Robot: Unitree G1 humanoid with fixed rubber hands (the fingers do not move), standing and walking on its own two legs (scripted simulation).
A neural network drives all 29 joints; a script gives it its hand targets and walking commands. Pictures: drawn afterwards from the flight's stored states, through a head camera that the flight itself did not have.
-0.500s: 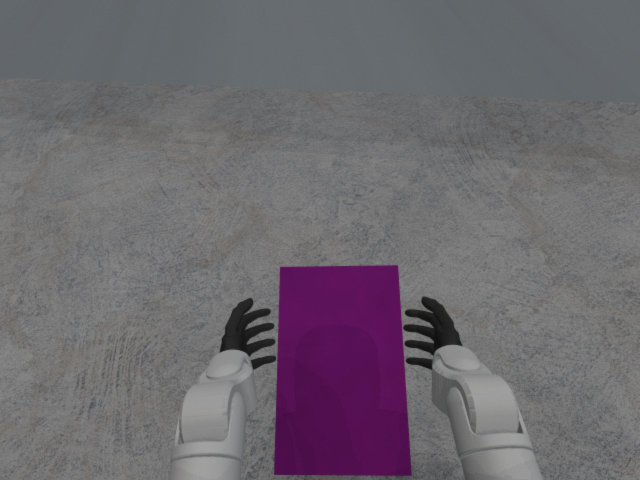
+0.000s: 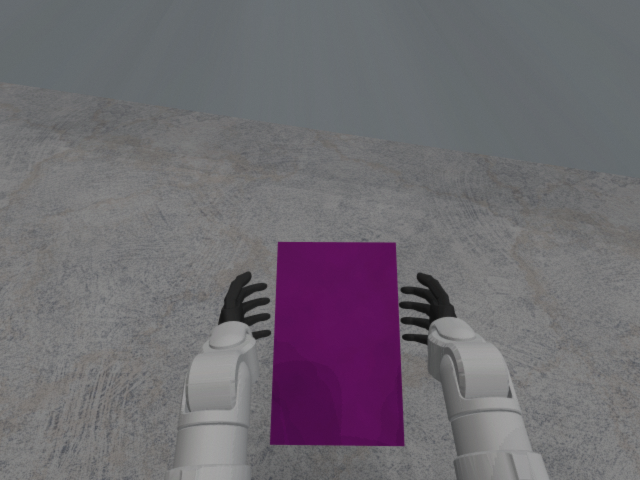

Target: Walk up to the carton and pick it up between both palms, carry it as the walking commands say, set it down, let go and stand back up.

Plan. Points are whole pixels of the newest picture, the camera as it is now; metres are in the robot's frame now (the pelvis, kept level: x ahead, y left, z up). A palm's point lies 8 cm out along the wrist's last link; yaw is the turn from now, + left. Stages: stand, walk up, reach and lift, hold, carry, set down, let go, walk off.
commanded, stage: carry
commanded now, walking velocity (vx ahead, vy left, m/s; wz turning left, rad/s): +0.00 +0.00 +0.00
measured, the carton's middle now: (335, 338) +0.36 +0.02 -0.06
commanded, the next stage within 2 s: none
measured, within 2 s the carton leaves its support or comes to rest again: neither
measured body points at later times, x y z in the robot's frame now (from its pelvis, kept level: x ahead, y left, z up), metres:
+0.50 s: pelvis -0.02 +0.03 +0.03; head -0.01 +0.03 +0.48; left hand +0.29 +0.19 +0.07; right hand +0.30 -0.07 +0.07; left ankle +0.05 +0.07 -0.70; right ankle -0.03 -0.11 -0.70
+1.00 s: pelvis -0.10 -0.01 +0.02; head -0.12 -0.01 +0.47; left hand +0.21 +0.14 +0.05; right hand +0.22 -0.11 +0.05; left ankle +0.05 +0.08 -0.70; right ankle -0.03 -0.11 -0.70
